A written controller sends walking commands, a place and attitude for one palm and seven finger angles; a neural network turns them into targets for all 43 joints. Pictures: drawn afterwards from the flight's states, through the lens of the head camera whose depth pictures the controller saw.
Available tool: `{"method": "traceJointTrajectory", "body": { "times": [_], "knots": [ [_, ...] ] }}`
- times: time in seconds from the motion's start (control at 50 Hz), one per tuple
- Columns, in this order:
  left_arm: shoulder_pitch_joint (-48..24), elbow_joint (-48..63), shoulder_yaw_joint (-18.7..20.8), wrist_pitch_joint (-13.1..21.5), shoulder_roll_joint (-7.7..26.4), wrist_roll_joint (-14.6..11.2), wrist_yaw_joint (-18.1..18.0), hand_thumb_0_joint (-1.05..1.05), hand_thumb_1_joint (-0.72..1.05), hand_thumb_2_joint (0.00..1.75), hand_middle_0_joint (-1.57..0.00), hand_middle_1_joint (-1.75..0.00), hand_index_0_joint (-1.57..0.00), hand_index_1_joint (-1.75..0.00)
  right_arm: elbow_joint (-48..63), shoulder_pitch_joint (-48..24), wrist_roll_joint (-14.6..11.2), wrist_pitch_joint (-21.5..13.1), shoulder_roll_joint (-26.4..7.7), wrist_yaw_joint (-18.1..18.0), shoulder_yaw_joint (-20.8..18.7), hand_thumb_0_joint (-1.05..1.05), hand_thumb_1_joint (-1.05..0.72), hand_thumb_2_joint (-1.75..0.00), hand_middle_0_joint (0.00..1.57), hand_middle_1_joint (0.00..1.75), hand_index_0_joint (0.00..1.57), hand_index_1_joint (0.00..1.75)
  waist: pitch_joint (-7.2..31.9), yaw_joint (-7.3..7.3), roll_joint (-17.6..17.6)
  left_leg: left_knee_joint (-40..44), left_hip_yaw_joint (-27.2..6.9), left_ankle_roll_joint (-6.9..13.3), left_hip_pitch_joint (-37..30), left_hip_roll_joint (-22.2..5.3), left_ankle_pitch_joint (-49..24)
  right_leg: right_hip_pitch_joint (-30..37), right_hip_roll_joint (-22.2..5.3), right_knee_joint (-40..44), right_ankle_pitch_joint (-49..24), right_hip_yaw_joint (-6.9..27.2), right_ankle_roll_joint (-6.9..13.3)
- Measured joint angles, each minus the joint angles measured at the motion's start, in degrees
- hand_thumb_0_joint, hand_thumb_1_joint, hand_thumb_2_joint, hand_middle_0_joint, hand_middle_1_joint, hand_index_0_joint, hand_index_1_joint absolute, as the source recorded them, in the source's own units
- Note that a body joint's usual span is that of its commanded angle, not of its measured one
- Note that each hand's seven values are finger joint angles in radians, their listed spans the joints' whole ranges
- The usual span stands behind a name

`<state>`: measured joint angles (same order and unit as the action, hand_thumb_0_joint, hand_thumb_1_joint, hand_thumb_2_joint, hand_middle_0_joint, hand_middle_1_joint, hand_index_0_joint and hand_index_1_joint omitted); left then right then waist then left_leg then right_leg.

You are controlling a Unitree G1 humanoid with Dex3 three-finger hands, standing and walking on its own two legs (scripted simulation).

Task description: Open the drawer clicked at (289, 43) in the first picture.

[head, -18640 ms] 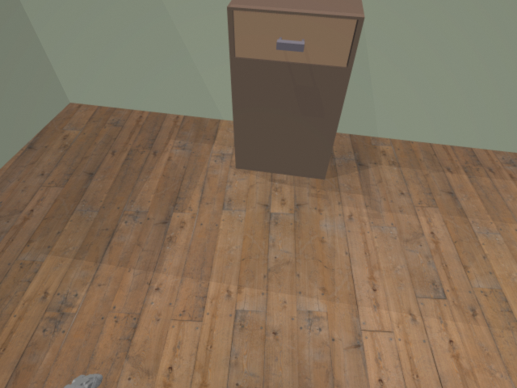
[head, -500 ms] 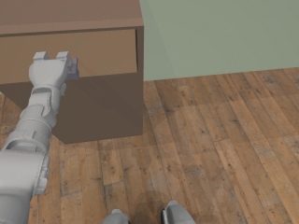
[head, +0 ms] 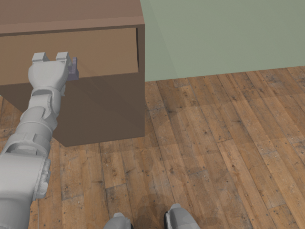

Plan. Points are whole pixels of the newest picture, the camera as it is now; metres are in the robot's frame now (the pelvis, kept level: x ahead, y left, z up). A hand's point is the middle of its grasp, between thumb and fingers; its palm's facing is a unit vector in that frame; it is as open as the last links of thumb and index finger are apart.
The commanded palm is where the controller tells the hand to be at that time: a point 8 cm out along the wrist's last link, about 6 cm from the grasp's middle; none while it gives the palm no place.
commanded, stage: pull the drawer open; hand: left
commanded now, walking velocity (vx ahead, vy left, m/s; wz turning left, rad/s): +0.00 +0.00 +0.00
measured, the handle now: (58, 68) +0.56 +0.24 +0.02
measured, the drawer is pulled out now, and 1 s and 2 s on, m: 0.00 0.06 0.27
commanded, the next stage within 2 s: none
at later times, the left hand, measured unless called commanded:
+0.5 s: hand (57, 92) +0.49 +0.23 +0.02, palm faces -0.02 -0.01 -1.00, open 7.5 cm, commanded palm +0.47 +0.23 +0.06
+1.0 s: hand (57, 105) +0.44 +0.23 +0.02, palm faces -0.03 -0.02 -1.00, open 7.5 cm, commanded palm +0.39 +0.23 +0.06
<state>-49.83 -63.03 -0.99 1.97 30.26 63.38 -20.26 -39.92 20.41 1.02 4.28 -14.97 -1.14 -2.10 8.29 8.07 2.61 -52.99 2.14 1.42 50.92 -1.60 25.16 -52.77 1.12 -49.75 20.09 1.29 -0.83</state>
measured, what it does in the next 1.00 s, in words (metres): stands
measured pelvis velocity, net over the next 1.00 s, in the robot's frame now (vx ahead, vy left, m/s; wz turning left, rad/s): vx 0.02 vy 0.00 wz -0.02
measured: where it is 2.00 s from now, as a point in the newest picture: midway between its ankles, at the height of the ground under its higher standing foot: outside the picture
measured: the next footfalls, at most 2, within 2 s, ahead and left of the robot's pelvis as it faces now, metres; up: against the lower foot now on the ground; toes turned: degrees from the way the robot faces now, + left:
none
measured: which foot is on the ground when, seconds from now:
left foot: down 0.00-1.00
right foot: down 0.00-1.00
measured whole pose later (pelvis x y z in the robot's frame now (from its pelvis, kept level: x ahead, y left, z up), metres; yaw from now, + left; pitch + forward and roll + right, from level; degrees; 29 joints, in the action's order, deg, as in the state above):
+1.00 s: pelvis +0.02 +0.00 +0.02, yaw -1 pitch +19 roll -1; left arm -26.8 -43.5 -0.2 0.5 25.1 61.4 -21.6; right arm -40.2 21.1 -0.1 5.8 -14.6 -0.6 -4.1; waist 8.8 4.7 3.3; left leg -46.0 3.7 1.0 39.8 -2.1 24.9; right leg -42.9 1.8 -44.2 19.9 2.9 -0.5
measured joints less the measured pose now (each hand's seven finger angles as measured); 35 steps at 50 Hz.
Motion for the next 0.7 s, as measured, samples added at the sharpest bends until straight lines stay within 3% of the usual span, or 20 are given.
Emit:
{"method": "traceJointTrajectory", "body": {
  "times": [0.36,0.52,0.7],
  "knots": [
    [14.8,13.7,-0.5,-1.8,-4.8,-1.1,-0.7,0.00,0.54,0.74,-0.15,-1.29,-0.23,-1.30,0.4,-1.1,-0.7,1.3,0.5,0.9,-1.7,0.01,-0.91,-0.90,0.20,0.30,0.21,0.30,1.1,-3.38,0.4,5.5,1.3,0.2,-8.6,-0.1,0.8,7.9,0.2,4.9,0.9,1.3,-0.3],
    [7.8,6.7,-3.1,-0.1,-6.2,0.7,-2.7,0.00,0.50,0.77,-0.18,-1.29,-0.24,-1.31,-0.2,-4.3,0.1,0.7,0.5,0.5,-1.5,0.01,-0.91,-0.90,0.20,0.30,0.21,0.30,1.4,-4.31,-0.4,3.3,-1.3,-0.3,-6.1,0.7,1.2,6.4,-0.7,2.7,2.2,-1.3,0.2],
    [4.0,2.4,-2.0,-0.4,-4.2,0.7,-1.8,0.01,0.51,0.74,-0.19,-1.27,-0.25,-1.32,0.7,-4.6,0.2,0.7,0.5,0.3,-0.8,0.00,-0.91,-0.90,0.20,0.30,0.21,0.30,0.9,-2.71,-0.5,1.9,-1.5,-0.8,-3.9,0.4,0.5,4.1,-0.4,1.1,1.5,-1.5,0.7]
  ]
}}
